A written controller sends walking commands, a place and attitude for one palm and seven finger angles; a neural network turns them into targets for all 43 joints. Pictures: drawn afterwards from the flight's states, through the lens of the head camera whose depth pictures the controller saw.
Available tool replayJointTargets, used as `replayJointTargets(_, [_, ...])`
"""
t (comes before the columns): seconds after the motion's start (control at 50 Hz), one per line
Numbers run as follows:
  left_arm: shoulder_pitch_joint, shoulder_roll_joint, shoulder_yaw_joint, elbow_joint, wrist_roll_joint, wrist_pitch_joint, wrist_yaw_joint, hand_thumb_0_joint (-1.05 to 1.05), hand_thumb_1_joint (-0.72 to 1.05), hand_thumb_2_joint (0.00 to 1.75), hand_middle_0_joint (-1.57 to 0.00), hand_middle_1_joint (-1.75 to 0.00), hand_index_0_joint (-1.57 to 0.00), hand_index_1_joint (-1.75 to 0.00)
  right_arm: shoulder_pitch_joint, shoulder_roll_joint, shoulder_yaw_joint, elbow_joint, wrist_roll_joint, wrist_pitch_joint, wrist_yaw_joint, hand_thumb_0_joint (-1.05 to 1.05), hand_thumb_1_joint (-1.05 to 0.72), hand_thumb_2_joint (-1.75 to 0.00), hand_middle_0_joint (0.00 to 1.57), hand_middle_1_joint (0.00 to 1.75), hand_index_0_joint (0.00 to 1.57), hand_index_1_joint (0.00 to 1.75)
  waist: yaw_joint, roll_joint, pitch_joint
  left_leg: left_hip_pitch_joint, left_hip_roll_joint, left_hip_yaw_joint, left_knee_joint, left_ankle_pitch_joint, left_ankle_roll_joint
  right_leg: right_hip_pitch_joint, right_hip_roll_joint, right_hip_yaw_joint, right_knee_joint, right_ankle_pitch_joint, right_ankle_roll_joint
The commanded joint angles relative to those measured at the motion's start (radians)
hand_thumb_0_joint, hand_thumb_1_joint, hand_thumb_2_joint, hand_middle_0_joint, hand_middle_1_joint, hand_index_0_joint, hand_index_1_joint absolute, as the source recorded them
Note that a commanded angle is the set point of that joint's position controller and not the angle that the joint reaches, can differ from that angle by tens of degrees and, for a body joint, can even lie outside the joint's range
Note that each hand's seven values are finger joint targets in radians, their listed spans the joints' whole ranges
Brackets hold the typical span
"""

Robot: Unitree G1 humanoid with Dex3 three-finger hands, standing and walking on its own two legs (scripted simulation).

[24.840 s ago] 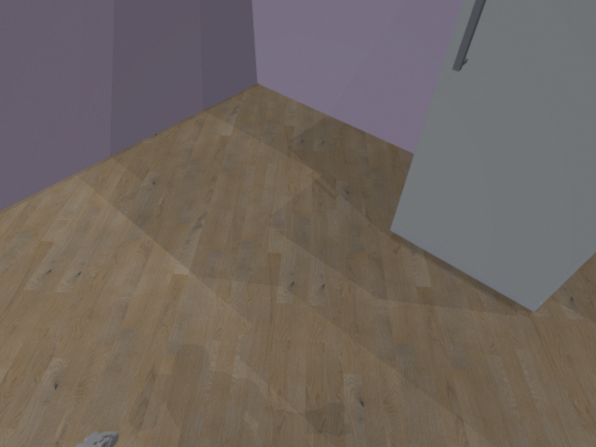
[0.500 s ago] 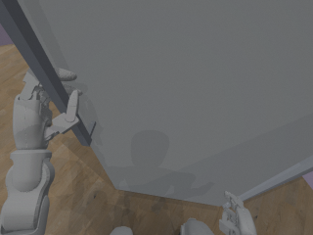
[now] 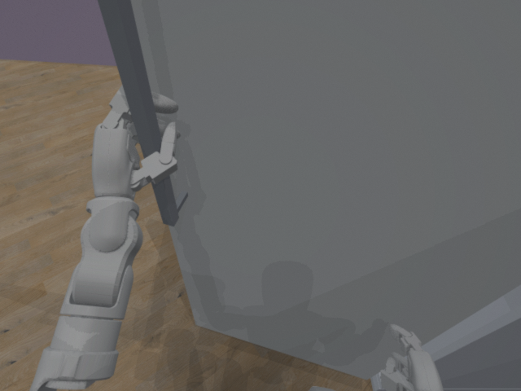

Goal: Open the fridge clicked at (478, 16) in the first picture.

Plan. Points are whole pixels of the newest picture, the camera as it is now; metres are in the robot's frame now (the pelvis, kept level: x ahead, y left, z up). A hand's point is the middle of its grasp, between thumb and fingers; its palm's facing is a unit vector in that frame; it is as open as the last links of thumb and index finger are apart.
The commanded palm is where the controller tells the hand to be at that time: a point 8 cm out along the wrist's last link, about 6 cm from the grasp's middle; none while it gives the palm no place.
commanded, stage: stop walking and hold the door back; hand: left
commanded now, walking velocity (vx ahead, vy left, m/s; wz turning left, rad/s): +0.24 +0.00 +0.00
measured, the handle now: (152, 100) +0.37 +0.18 +0.26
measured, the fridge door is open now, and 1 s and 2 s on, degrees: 74 70 70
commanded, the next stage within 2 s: loosen the grip on the handle in 1.18 s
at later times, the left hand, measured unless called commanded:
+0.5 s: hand (183, 133) +0.38 +0.16 +0.21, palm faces +0.19 -0.97 -0.14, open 5.3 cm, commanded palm +0.35 +0.21 +0.18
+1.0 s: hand (179, 140) +0.37 +0.16 +0.20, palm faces +0.14 -0.98 -0.15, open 5.4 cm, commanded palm +0.34 +0.22 +0.18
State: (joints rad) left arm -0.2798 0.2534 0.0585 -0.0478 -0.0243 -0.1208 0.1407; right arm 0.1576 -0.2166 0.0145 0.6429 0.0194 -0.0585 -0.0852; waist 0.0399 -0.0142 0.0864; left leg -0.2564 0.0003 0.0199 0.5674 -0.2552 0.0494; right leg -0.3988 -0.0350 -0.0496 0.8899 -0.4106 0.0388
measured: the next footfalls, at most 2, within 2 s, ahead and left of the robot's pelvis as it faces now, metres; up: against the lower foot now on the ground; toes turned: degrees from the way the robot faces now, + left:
right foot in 0.16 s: +0.02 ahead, -0.11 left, +0.00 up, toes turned -3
left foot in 0.40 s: +0.03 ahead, +0.13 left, +0.00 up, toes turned +1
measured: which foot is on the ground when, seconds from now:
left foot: down 0.00-0.16, up 0.18-0.38, down 0.40-1.00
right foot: up 0.00-0.14, down 0.16-1.00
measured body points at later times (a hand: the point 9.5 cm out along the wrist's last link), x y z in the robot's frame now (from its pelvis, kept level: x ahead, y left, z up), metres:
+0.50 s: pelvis -0.05 +0.00 -0.01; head -0.05 -0.02 +0.44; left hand +0.36 +0.21 +0.21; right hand +0.04 -0.29 -0.12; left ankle +0.01 +0.11 -0.73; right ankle -0.02 -0.13 -0.72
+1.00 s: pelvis -0.04 +0.01 +0.00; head -0.03 +0.00 +0.45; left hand +0.36 +0.21 +0.21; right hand +0.10 -0.25 -0.10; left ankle -0.01 +0.13 -0.73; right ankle -0.02 -0.11 -0.73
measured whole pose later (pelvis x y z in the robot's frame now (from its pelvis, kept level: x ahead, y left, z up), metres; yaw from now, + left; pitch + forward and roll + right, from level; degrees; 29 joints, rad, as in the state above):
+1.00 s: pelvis -0.04 +0.01 +0.00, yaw -3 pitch -1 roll +0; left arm -0.52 0.30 0.17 0.40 -0.06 -0.19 0.07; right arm 0.18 -0.25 0.01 0.68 0.02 -0.05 -0.09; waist -0.02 0.02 0.04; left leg -0.26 0.04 0.06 0.51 -0.23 0.00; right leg -0.26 0.00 0.00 0.50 -0.22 0.00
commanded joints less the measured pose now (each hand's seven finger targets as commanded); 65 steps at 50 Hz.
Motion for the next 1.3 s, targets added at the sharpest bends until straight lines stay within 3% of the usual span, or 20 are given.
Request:
replayJointTargets(0.0, [-0.635,0.072,-0.023,0.008,-0.017,-0.020,-0.011,0.00,0.90,0.90,-0.45,-1.40,-0.45,-1.40,-0.077,-0.120,-0.020,-0.095,0.013,-0.036,-0.008,0.00,-0.90,-0.90,0.20,0.30,0.20,0.30,-0.050,0.209,-0.236,0.052,0.229,-0.213,-0.291,-0.114,0.096,0.060,0.015,0.005,-0.064,0.017,0.012])
replayJointTargets(0.08, [-0.732,0.164,0.047,0.253,-0.022,-0.009,-0.019,0.00,0.90,0.90,-0.45,-1.40,-0.45,-1.40,-0.082,-0.131,-0.009,-0.075,0.001,-0.015,-0.021,0.00,-0.90,-0.90,0.20,0.30,0.20,0.30,-0.025,0.162,-0.260,-0.132,0.158,-0.152,-0.217,-0.415,0.043,0.324,0.039,-0.045,-0.371,0.003,-0.013])
replayJointTargets(0.1, [-0.750,0.193,0.067,0.309,-0.018,-0.012,-0.023,0.00,0.90,0.90,-0.45,-1.40,-0.45,-1.40,-0.076,-0.123,-0.015,-0.069,-0.002,-0.010,-0.023,0.00,-0.90,-0.90,0.20,0.30,0.20,0.30,-0.022,0.054,-0.254,-0.154,0.099,-0.087,-0.066,-0.373,0.012,0.316,-0.031,0.073,-0.501,-0.084,-0.051])
replayJointTargets(0.14, [-0.769,0.309,0.149,0.397,-0.022,-0.016,-0.030,0.00,0.90,0.90,-0.45,-1.40,-0.45,-1.40,-0.087,-0.122,-0.027,-0.074,-0.015,-0.001,-0.030,0.00,-0.90,-0.90,0.20,0.30,0.20,0.30,0.002,-0.181,-0.164,-0.357,-0.027,-0.025,0.367,-0.256,-0.054,0.287,-0.356,0.593,-0.737,-0.230,-0.215])
replayJointTargets(0.16, [-0.812,0.315,0.168,0.392,-0.026,-0.023,-0.027,0.00,0.90,0.90,-0.45,-1.40,-0.45,-1.40,-0.078,-0.127,-0.031,-0.063,-0.011,-0.019,-0.027,0.00,-0.90,-0.90,0.20,0.30,0.20,0.30,-0.002,-0.210,-0.217,-0.384,-0.007,-0.078,0.494,-0.220,-0.062,0.314,-0.381,0.630,-0.712,-0.191,-0.229])
replayJointTargets(0.22, [-0.898,0.307,0.176,0.495,-0.018,-0.054,-0.032,0.00,0.90,0.90,-0.45,-1.40,-0.45,-1.40,-0.046,-0.130,-0.029,-0.021,-0.012,-0.032,-0.032,0.00,-0.90,-0.90,0.20,0.30,0.20,0.30,-0.023,-0.228,-0.238,-0.290,0.023,-0.055,0.427,-0.133,-0.062,0.261,-0.271,0.319,-0.592,-0.025,-0.158])
replayJointTargets(0.32, [-0.905,0.287,0.166,0.513,-0.012,-0.093,-0.045,0.00,0.90,0.90,-0.45,-1.40,-0.45,-1.40,-0.006,-0.135,-0.040,-0.016,-0.008,-0.047,-0.037,0.00,-0.90,-0.90,0.20,0.30,0.20,0.30,-0.039,-0.159,-0.294,0.136,-0.024,0.118,-0.089,-0.034,-0.048,0.098,-0.183,0.152,-0.508,-0.057,-0.115])
replayJointTargets(0.38, [-0.899,0.213,0.126,0.486,-0.031,-0.113,-0.059,0.00,0.90,0.90,-0.45,-1.40,-0.45,-1.40,0.010,-0.198,-0.064,-0.044,0.008,-0.058,-0.029,0.00,-0.90,-0.90,0.20,0.30,0.20,0.30,-0.031,0.175,-0.313,0.239,0.271,-0.260,-0.243,-0.001,0.075,-0.027,0.027,-0.024,-0.151,0.021,-0.020])
replayJointTargets(0.44, [-0.914,0.161,0.069,0.505,-0.036,-0.107,-0.062,0.00,0.90,0.90,-0.45,-1.40,-0.45,-1.40,0.003,-0.141,-0.036,-0.056,0.023,-0.049,-0.023,0.00,-0.90,-0.90,0.20,0.30,0.20,0.30,-0.057,0.173,-0.253,0.080,0.358,-0.408,-0.342,-0.279,0.150,-0.027,0.014,0.038,-0.029,-0.069,-0.019])
replayJointTargets(0.54, [-0.831,0.216,0.089,0.517,-0.017,-0.091,-0.065,0.00,0.90,0.90,-0.45,-1.40,-0.45,-1.40,0.048,-0.173,-0.038,-0.039,0.017,-0.041,-0.023,0.00,-0.90,-0.90,0.20,0.30,0.20,0.30,-0.049,0.138,-0.277,-0.010,0.209,-0.067,-0.116,-0.004,0.029,0.259,-0.009,0.028,-0.438,0.113,-0.032])
replayJointTargets(0.6, [-0.770,0.360,0.200,0.567,-0.008,-0.077,-0.053,0.00,0.90,0.90,-0.45,-1.40,-0.45,-1.40,0.059,-0.155,-0.052,-0.040,0.015,-0.039,-0.024,0.00,-0.90,-0.90,0.20,0.30,0.20,0.30,-0.035,-0.215,-0.241,-0.174,0.038,0.032,0.149,-0.184,-0.061,0.267,-0.237,0.381,-0.615,0.077,-0.139])
replayJointTargets(0.64, [-0.769,0.376,0.226,0.556,-0.013,-0.073,-0.052,0.00,0.90,0.90,-0.45,-1.40,-0.45,-1.40,0.043,-0.166,-0.054,-0.029,0.014,-0.050,-0.023,0.00,-0.90,-0.90,0.20,0.30,0.20,0.30,-0.023,-0.194,-0.223,-0.263,0.037,-0.044,0.313,-0.223,-0.063,0.327,-0.299,0.440,-0.619,0.248,-0.204])
replayJointTargets(0.7, [-0.663,0.368,0.257,0.462,-0.011,-0.097,-0.050,0.00,0.90,0.90,-0.45,-1.40,-0.45,-1.40,0.036,-0.139,-0.028,-0.039,0.006,-0.069,-0.024,0.00,-0.90,-0.90,0.20,0.30,0.20,0.30,-0.018,-0.147,-0.318,-0.181,0.041,-0.019,0.179,-0.167,-0.060,0.413,-0.231,0.231,-0.489,0.562,-0.176])
replayJointTargets(0.8, [-0.613,0.303,0.213,0.353,-0.031,-0.110,-0.059,0.00,0.90,0.90,-0.45,-1.40,-0.45,-1.40,0.001,-0.158,-0.038,-0.056,0.003,-0.057,-0.020,0.00,-0.90,-0.90,0.20,0.30,0.20,0.30,-0.023,-0.071,-0.319,0.093,0.093,-0.031,-0.158,0.230,-0.038,0.263,-0.096,0.129,-0.441,0.375,-0.050])
replayJointTargets(0.86, [-0.544,0.189,0.122,0.323,-0.035,-0.105,-0.077,0.00,0.90,0.90,-0.45,-1.40,-0.45,-1.40,-0.020,-0.141,-0.034,-0.084,0.011,-0.043,-0.007,0.00,-0.90,-0.90,0.20,0.30,0.20,0.30,-0.034,0.025,-0.295,0.112,0.143,-0.064,-0.127,0.266,-0.016,0.199,-0.044,0.106,-0.456,0.282,-0.027])
replayJointTargets(0.88, [-0.551,0.294,0.211,0.314,-0.024,-0.110,-0.065,0.00,0.90,0.90,-0.45,-1.40,-0.45,-1.40,-0.016,-0.158,-0.038,-0.078,0.007,-0.038,-0.009,0.00,-0.90,-0.90,0.20,0.30,0.20,0.30,-0.026,0.063,-0.303,0.102,0.155,-0.073,-0.135,0.272,-0.011,0.204,-0.033,0.095,-0.443,0.290,-0.024])
replayJointTargets(1.22, [-0.545,0.200,0.120,0.249,-0.028,-0.103,-0.060,0.00,0.90,0.90,-0.45,-1.40,-0.45,-1.40,-0.035,-0.132,-0.029,-0.086,0.003,-0.020,-0.019,0.00,-0.90,-0.90,0.20,0.30,0.20,0.30,-0.033,-0.002,-0.298,0.096,0.126,-0.030,-0.139,0.151,-0.031,0.187,-0.037,0.112,-0.496,0.292,-0.026])
replayJointTargets(1.24, [-0.533,0.217,0.129,0.255,-0.030,-0.102,-0.059,0.00,0.90,0.90,-0.45,-1.40,-0.45,-1.40,-0.033,-0.135,-0.031,-0.083,0.004,-0.019,-0.022,0.00,-0.90,-0.90,0.20,0.30,0.20,0.30,-0.034,0.011,-0.293,0.092,0.126,-0.036,-0.145,0.152,-0.029,0.192,-0.040,0.108,-0.496,0.288,-0.027])
replayJointTargets(1.26, [-1.321,0.841,0.556,0.051,0.115,-0.131,-0.078,0.00,0.90,0.90,-0.45,-1.40,-0.45,-1.40,-0.015,-0.147,-0.095,-0.122,-0.022,-0.058,0.017,0.00,-0.90,-0.90,0.20,0.30,0.20,0.30,0.022,-0.237,-0.208,0.019,0.119,0.006,-0.070,0.149,0.005,0.202,-0.042,0.190,-0.579,0.439,-0.037])
replayJointTargets(1.28, [-0.970,0.325,0.233,0.579,0.099,-0.035,-0.148,0.00,0.78,0.84,-0.45,-1.40,-0.45,-1.40,0.000,-0.121,-0.062,-0.089,-0.019,-0.119,0.033,0.00,-0.90,-0.90,0.20,0.30,0.20,0.30,-0.114,-0.164,-0.553,0.094,0.008,0.025,-0.205,0.378,-0.029,0.280,0.039,0.016,-0.350,0.597,-0.092])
